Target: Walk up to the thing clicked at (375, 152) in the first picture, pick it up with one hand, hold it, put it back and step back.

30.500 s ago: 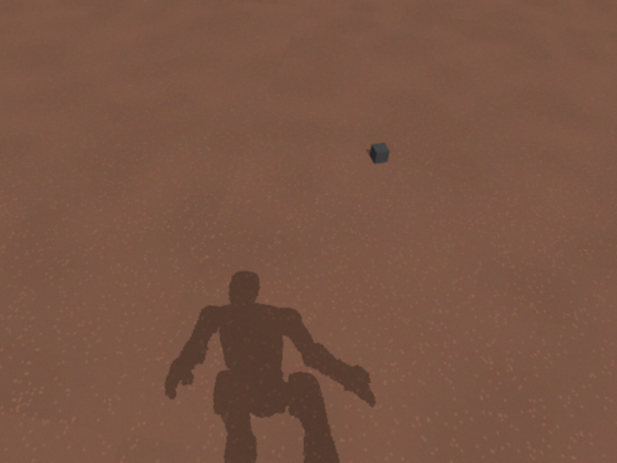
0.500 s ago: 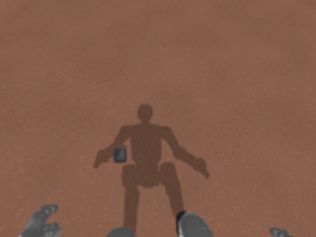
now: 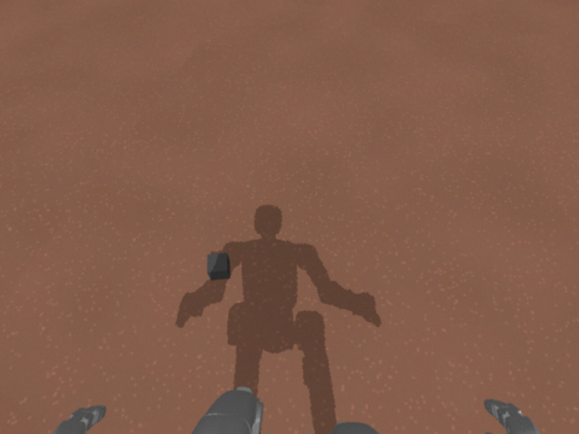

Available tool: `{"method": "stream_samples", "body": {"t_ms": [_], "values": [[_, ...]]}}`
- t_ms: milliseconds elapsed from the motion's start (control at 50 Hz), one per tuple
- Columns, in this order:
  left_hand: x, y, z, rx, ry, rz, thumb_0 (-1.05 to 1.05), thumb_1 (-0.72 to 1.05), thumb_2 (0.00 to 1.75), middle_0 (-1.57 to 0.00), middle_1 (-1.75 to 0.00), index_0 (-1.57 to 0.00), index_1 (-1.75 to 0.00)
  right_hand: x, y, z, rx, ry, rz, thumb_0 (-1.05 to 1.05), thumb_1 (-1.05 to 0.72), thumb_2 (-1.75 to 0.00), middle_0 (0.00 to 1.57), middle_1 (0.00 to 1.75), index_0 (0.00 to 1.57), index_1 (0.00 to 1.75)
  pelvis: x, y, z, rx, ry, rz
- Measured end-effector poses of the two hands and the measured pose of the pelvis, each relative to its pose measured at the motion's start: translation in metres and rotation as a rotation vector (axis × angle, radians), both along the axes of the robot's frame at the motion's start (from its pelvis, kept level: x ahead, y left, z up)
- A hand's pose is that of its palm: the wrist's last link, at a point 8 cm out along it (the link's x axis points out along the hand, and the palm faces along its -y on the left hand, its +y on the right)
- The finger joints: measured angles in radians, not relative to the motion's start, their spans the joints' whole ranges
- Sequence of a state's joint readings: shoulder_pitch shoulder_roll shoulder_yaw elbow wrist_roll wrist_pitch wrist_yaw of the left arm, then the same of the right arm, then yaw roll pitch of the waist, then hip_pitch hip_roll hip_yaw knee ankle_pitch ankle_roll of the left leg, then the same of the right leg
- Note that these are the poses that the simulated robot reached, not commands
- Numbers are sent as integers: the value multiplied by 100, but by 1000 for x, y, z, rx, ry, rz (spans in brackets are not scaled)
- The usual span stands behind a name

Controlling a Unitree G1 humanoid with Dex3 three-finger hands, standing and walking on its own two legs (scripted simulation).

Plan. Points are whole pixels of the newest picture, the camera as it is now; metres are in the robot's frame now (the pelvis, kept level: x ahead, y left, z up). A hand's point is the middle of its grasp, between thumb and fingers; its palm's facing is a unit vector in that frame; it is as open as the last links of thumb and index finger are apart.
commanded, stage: walk up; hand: left
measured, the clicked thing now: (218, 266) +0.66 +0.29 -0.72
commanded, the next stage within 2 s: stand in 1.74 s
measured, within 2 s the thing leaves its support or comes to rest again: neither
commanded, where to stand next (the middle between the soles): +0.31 +0.00 m, yaw +7 degrees
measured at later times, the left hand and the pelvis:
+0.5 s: hand out of the picture -0.09 +0.25 -0.15, palm faces +0.03 -0.94 -0.33, open 7.4 cm; pelvis -0.14 -0.02 +0.01, yaw +2 degrees
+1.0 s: hand out of the picture -0.10 +0.27 -0.14, palm faces +0.06 -0.93 -0.37, open 7.4 cm; pelvis -0.15 -0.01 +0.01, yaw +4 degrees
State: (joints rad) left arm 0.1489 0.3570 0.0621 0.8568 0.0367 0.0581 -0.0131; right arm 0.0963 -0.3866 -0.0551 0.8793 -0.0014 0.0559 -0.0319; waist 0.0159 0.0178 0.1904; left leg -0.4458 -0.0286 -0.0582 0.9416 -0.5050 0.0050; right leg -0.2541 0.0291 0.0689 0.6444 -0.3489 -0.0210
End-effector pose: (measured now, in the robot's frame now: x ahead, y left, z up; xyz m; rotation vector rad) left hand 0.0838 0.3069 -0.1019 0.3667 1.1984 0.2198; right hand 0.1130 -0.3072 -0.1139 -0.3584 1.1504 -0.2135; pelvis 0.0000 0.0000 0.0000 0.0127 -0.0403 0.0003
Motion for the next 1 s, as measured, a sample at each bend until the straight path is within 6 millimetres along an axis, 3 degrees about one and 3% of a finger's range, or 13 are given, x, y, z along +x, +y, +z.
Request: {"method": "stream_samples", "body": {"t_ms": [120, 240, 340, 460, 560, 640, 700, 800, 900, 1000], "values": [[-27, -2, 12, 16, -52, 15, 1, 90, 90, -21, -30, -21, -30, -32, -3, 6, -11, -3, 38, 0, -91, -90, 20, 30, 20, 30, -33, -1, 5, 16, 28, 26], [-51, 8, -6, -5, -145, 29, 1, 90, 90, -21, -30, -21, -30, -76, 3, 3, -61, 31, 96, 0, -91, -90, 20, 30, 20, 30, -79, 1, -9, 9, 6, 86], [-98, 0, -14, -51, -88, 68, 1, 91, 90, -20, -30, -21, -30, -115, 9, 20, -52, 38, 107, 0, -91, -90, 20, 30, 21, 30, -106, -3, 1, -13, -15, 83], [-162, -11, -14, -75, -12, 84, 1, 91, 90, -20, -30, -21, -30, -135, -5, 35, -59, -29, 99, 0, -90, -90, 21, 30, 21, 30, -133, -16, 8, -29, 0, 49], [-204, -24, -16, -35, 46, 61, 1, 91, 90, -20, -30, -21, -30, -145, -30, 25, -35, -97, 81, 0, -90, -90, 21, 30, 21, 30, -154, -33, -2, -25, -13, 4], [-229, -37, -6, -20, 40, 73, 1, 90, 90, -20, -30, -21, -30, -165, -40, 16, -8, -77, 49, 0, -91, -90, 20, 30, 20, 30, -161, -39, 1, -35, -25, 9], [-235, -38, 3, -11, 24, 89, 1, 90, 90, -21, -30, -21, -30, -180, -42, 11, 15, -42, 35, 0, -91, -90, 20, 30, 20, 30, -163, -37, 5, -21, -22, 19], [-229, -24, 9, -2, -26, 99, 1, 90, 90, -21, -30, -21, -30, -201, -32, 3, 23, 47, 48, 0, -91, -90, 20, 30, 20, 30, -163, -27, 5, -29, -9, 54], [-215, 1, 0, -5, -28, 100, 1, 90, 90, -21, -30, -21, -30, -206, -8, 5, 22, 78, 50, 0, -91, -90, 20, 30, 20, 30, -161, -11, 3, 4, -14, 62], [-191, 10, -2, -20, -27, 80, 1, 90, 90, -20, -30, -21, -30, -206, 7, 19, 22, 47, 42, 0, -91, -90, 20, 30, 20, 30, -155, -6, 10, -25, -5, 63]]}}
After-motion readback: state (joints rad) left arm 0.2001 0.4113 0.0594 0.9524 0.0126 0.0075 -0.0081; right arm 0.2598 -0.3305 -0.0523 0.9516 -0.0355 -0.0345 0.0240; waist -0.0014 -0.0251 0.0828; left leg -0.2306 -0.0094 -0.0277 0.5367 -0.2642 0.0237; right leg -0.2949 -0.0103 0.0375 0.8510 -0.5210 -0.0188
